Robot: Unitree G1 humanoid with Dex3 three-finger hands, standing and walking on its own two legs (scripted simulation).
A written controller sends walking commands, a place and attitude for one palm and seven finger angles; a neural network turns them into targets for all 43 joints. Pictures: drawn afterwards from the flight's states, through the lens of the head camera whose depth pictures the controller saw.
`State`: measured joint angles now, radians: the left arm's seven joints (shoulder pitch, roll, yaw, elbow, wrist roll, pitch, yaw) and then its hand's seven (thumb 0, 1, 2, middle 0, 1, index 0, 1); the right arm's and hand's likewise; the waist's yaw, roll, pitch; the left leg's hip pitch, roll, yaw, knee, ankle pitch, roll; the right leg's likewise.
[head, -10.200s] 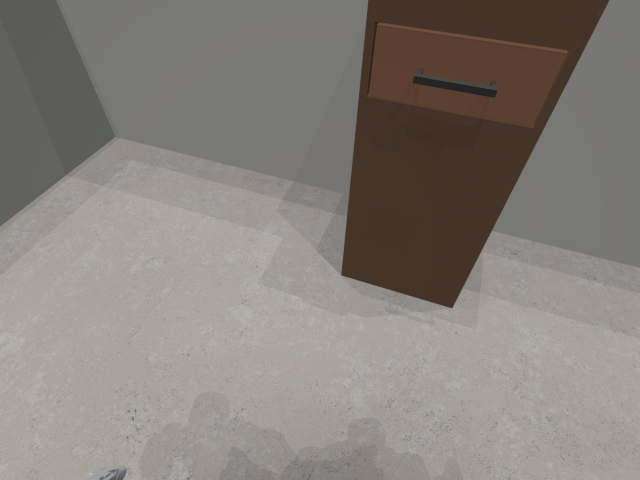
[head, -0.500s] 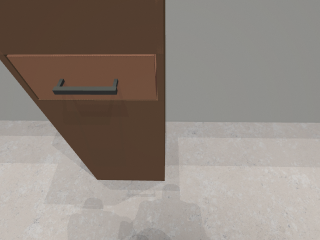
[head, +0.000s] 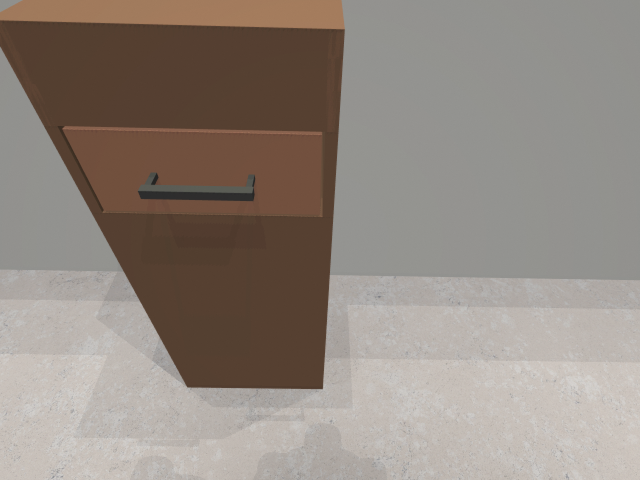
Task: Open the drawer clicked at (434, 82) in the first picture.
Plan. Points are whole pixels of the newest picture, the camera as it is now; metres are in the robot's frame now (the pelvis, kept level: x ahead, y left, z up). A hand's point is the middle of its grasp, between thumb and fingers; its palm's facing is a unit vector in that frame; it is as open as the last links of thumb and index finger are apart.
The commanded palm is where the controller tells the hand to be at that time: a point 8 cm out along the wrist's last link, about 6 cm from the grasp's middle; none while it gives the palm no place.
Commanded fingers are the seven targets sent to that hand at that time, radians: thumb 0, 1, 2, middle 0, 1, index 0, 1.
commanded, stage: come to a stop and stand still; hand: left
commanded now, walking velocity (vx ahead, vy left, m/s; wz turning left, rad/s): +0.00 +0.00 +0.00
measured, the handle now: (199, 186) +0.52 +0.23 +0.08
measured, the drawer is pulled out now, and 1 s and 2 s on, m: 0.00 0.00 0.00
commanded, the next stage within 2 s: look again from close up in 0.22 s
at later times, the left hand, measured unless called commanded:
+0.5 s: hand out of the picture +0.00 +0.17 -0.17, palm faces +0.01 -0.98 -0.18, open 7.4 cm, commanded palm none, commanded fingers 0.00 0.90 0.90 -0.20 -0.30 -0.20 -0.30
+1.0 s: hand out of the picture +0.05 +0.17 -0.15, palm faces -0.06 -0.96 -0.27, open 7.4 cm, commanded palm +0.12 +0.22 -0.05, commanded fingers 0.00 0.81 0.86 -0.21 -0.36 -0.21 -0.36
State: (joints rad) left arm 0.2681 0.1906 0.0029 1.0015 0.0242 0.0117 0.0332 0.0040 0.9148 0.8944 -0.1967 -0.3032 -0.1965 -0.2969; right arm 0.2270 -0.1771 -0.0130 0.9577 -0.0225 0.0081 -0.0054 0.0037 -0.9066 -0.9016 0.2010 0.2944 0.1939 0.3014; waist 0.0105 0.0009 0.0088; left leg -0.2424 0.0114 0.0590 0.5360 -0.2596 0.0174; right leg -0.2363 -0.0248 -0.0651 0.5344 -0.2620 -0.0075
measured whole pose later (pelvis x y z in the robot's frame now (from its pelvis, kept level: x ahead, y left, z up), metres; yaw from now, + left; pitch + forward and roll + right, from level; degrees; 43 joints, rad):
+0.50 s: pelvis +0.00 +0.00 +0.01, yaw +0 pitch -1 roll +0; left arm 0.30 0.16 -0.02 1.10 0.01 -0.01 0.03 0.00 0.91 0.89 -0.20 -0.30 -0.19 -0.30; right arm 0.31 -0.16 0.01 1.12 -0.01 -0.01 -0.01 0.01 -0.91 -0.90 0.20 0.29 0.19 0.30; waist 0.00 -0.01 0.02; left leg -0.21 0.00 0.06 0.44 -0.20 0.02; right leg -0.22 -0.03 -0.06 0.46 -0.22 -0.01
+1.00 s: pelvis +0.01 -0.01 +0.01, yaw -1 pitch -1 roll +0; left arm 0.37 0.18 -0.03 0.77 0.10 0.05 0.06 0.01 0.91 0.89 -0.20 -0.31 -0.20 -0.30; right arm 0.28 -0.18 0.02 1.03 0.01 -0.06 -0.04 0.01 -0.91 -0.90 0.20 0.29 0.20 0.30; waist 0.03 -0.01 0.03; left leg -0.19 0.02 0.08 0.45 -0.24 0.01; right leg -0.21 -0.01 -0.05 0.47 -0.24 -0.02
